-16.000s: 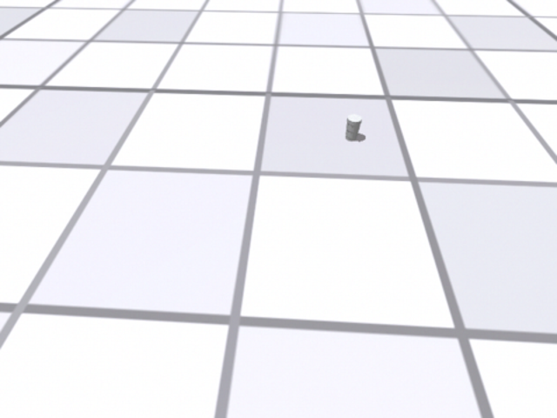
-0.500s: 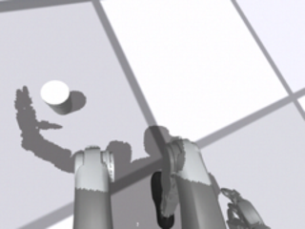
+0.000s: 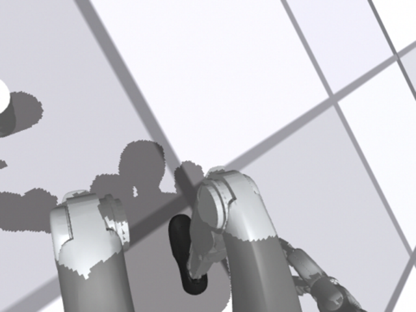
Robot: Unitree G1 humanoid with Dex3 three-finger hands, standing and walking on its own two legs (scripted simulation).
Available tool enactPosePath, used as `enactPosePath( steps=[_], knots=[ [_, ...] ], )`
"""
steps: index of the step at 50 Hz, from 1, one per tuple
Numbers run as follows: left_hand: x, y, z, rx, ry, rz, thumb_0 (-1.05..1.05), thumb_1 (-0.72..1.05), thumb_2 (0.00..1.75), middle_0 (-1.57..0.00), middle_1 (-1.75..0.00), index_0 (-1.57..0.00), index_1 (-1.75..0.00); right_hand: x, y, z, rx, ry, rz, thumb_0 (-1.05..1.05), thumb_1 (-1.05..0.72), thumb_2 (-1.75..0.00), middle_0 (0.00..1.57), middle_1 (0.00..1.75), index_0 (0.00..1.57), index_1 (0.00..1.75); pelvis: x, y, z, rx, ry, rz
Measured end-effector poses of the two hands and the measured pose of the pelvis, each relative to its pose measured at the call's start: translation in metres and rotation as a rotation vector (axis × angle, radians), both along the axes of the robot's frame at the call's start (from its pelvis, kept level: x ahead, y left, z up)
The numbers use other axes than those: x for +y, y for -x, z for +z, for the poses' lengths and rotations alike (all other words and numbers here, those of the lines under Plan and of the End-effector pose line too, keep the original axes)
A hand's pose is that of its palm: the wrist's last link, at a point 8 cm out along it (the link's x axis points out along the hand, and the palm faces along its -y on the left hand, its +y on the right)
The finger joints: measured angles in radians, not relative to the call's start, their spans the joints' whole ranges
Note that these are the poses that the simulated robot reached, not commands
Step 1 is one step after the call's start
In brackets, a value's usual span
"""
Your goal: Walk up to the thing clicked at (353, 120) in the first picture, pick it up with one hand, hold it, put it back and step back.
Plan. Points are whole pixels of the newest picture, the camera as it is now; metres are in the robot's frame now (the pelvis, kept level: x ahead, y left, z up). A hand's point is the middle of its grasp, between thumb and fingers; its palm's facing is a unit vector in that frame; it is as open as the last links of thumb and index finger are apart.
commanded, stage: approach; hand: left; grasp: from the side
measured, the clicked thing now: out of the picture +0.50 +0.29 -0.25
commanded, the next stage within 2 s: close in in 0.04 s
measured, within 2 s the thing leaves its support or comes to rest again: neither
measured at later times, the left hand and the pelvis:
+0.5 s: hand out of the picture +0.46 +0.31 -0.20, palm faces +0.36 -0.93 +0.03, open 17.6 cm; pelvis -0.01 +0.02 -0.02, yaw -5 degrees
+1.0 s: hand out of the picture +0.48 +0.29 -0.21, palm faces +0.39 -0.92 +0.01, open 17.5 cm; pelvis -0.01 +0.02 -0.02, yaw -6 degrees
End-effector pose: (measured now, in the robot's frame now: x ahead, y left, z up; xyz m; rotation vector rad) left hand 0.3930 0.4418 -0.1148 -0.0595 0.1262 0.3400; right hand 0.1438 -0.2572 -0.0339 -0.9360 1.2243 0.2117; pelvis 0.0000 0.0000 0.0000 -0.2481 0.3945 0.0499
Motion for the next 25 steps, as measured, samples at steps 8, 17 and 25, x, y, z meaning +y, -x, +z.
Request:
enactPosePath(
  steps=[8, 17, 25],
  knots=[
    [-0.029, -0.010, -0.043, 0.023, -0.016, -0.022, -0.02, -0.60, 0.07, -0.05, -0.11, -0.05, -0.11, 0.003, 0.014, -0.006, 0.081, 0.058, 0.058, 0.00, -0.92, -0.90, 0.21, 0.30, 0.20, 0.30, 0.005, 0.005, -0.013, -0.063, 0.032, -0.017],
    [-0.074, -0.026, -0.074, -0.018, 0.023, -0.006, -0.02, -0.61, 0.05, -0.05, -0.10, -0.05, -0.10, 0.013, 0.023, -0.001, 0.103, 0.110, 0.105, 0.00, -0.93, -0.90, 0.21, 0.30, 0.21, 0.30, 0.011, 0.009, -0.022, -0.129, 0.067, -0.039],
    [-0.085, -0.031, -0.085, -0.032, -0.022, 0.031, -0.02, -0.60, 0.07, -0.05, -0.10, -0.05, -0.09, 0.018, 0.030, 0.007, 0.144, 0.171, 0.123, 0.00, -0.93, -0.90, 0.21, 0.30, 0.20, 0.30, 0.016, 0.012, -0.024, -0.159, 0.099, -0.050]
  ],
)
